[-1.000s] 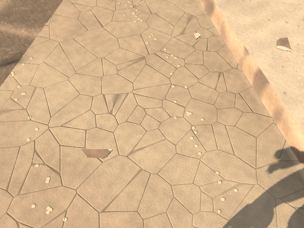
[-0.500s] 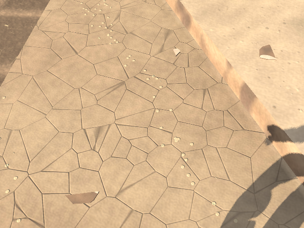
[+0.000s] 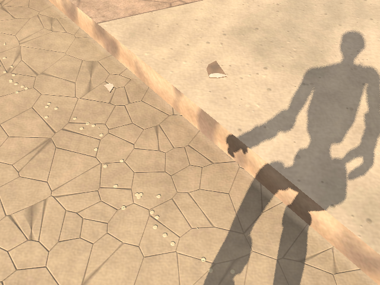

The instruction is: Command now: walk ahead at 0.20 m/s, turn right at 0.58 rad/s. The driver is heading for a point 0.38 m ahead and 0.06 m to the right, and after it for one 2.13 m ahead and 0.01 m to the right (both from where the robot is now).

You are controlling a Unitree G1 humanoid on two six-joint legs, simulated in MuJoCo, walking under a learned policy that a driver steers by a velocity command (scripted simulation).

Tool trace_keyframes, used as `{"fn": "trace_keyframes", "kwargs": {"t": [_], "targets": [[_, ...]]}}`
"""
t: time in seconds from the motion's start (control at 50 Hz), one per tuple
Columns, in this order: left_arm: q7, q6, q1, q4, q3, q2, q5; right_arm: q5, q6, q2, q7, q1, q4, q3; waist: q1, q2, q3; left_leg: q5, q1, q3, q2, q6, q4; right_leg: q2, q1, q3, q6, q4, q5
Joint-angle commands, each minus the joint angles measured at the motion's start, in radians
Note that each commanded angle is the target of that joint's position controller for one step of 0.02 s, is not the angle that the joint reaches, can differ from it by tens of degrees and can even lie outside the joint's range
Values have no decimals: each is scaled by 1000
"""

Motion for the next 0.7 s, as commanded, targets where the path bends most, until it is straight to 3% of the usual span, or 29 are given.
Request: {"fn": "trace_keyframes", "kwargs": {"t": [0.02, 0.14, 0.18, 0.2, 0.22, 0.24, 0.26, 0.28, 0.3, 0.32, 0.34, 0.36, 0.44, 0.48, 0.54, 0.56, 0.58, 0.6, 0.62, 0.64, 0.66, 0.68, 0.7], "targets": [[-17, -32, -134, -135, -5, 41, 2, 9, -14, -214, -5, 54, -42, -63, -65, 215, -40, -191, 223, -253, 264, 176, -217, -44, -148, -34, -7, -131, -23], [-47, -51, -94, -120, -10, 36, 0, 34, -41, -250, 38, 25, -23, -81, -31, 205, 9, -197, 74, -129, 268, 161, -224, -42, 126, -123, -107, -415, -37], [-51, -54, -7, -79, -8, 27, -1, 48, -41, -241, 50, -6, -14, -78, 29, 165, -4, -213, 9, -72, 251, 136, -145, -12, 288, -167, -143, -571, 59], [-46, -54, 73, -42, 3, 43, -3, 44, -42, -209, 53, -1, -7, -68, 60, 126, -29, -209, -63, -22, 218, 108, -48, 22, 424, -179, -161, -606, 53], [-38, -56, 200, -7, 27, 92, -9, 25, -46, -147, 57, -17, -13, -48, 113, 12, -75, -163, -200, 71, 153, 51, 211, -32, 618, -53, -205, -642, 21], [-26, -66, 283, -16, 51, 234, 0, -17, -61, -66, 62, -81, -86, -20, 121, -288, -77, -376, -557, 113, 19, -41, 643, -303, 771, 447, -345, -743, -30], [-37, -95, 263, -47, 43, 221, 6, 15, -92, -134, 65, -137, -123, -34, 147, -212, -82, -388, -732, -81, -33, -40, 786, -390, 742, 708, -485, -873, -247], [-40, -114, 219, -47, 20, 152, 8, 45, -111, -190, 74, -152, -125, -46, 122, -158, 3, -294, -777, -120, 19, -20, 802, -373, 707, 630, -463, -895, -239], [-39, -124, 176, -51, 2, 103, 8, 37, -122, -207, 80, -129, -106, -51, 88, -121, 45, -184, -754, -117, 45, -11, 762, -326, 659, 519, -422, -879, -132], [-34, -122, 131, -61, -6, 90, 10, 11, -127, -204, 79, -115, -84, -51, 64, -74, 50, -113, -700, -116, 61, -17, 701, -280, 608, 430, -388, -870, -15], [-29, -120, 103, -66, -11, 86, 12, -5, -129, -206, 81, -108, -79, -54, 43, -71, 54, -58, -640, -114, 63, -28, 633, -245, 560, 364, -367, -874, 107], [-21, -119, 97, -67, -12, 88, 16, -9, -128, -193, 84, -111, -73, -51, 34, -65, 42, -4, -591, -99, 48, -41, 594, -221, 530, 322, -356, -880, 205], [5, -119, 136, -32, -1, 122, 7, 1, -121, -112, 88, -211, -80, -16, 59, -48, 42, 200, -436, -70, -19, -77, 294, -149, 425, 192, -312, -870, 333], [11, -117, 175, -9, 5, 136, -1, 12, -123, -103, 96, -285, -100, -8, 85, -64, 55, 262, -360, -66, -47, -76, 181, -144, 381, 193, -298, -869, 303], [11, -124, 204, 31, 1, 121, -4, 20, -126, -122, 109, -295, -97, -8, 89, -81, 67, 332, -310, -88, -32, -44, 96, -186, 433, 199, -276, -858, 323], [11, -122, 204, 43, 1, 117, 0, 16, -127, -131, 111, -287, -95, -12, 84, -87, 69, 325, -305, -87, -30, -26, 77, -195, 468, 191, -261, -832, 391], [-15, -128, 223, 71, -11, 100, 48, -62, -80, -92, 110, -220, -57, 6, 80, -128, 46, 262, -225, -2, -50, -10, 105, -140, 478, 143, -230, -805, 576], [-21, -133, 230, 78, -13, 78, 51, -65, -67, -107, 101, -173, -44, 1, 69, -133, 33, 216, -157, 0, -64, 11, 110, -135, 492, 133, -205, -737, 729], [-20, -136, 221, 84, -13, 85, 46, -61, -66, -131, 90, -79, -12, -7, 23, -114, -16, 192, -59, 13, -91, 34, 85, -113, 520, 114, -182, -622, 872], [-17, -139, 217, 88, -13, 88, 39, -63, -75, -155, 80, 35, 20, -13, -39, -83, -73, 273, 85, -10, -61, 60, 35, -74, 494, 78, -162, -453, 861], [-12, -135, 250, 65, -22, 50, 37, -65, -85, -220, 71, 171, 37, -21, -70, 36, -213, 527, 324, -204, 133, 90, 105, -23, 359, 43, -143, -191, 522], [-11, -119, 432, 74, -34, -13, -7, -44, -75, -337, 71, 192, 57, -55, 4, 367, -399, 862, 589, -634, 412, 311, 85, 137, 92, -16, -95, 188, -236], [-2, -106, 378, 103, -23, 75, 45, 16, -57, -269, 75, 150, 40, -49, -3, 203, -389, 797, 494, -683, 339, 301, 5, 92, 78, 56, -105, 236, -198]]}}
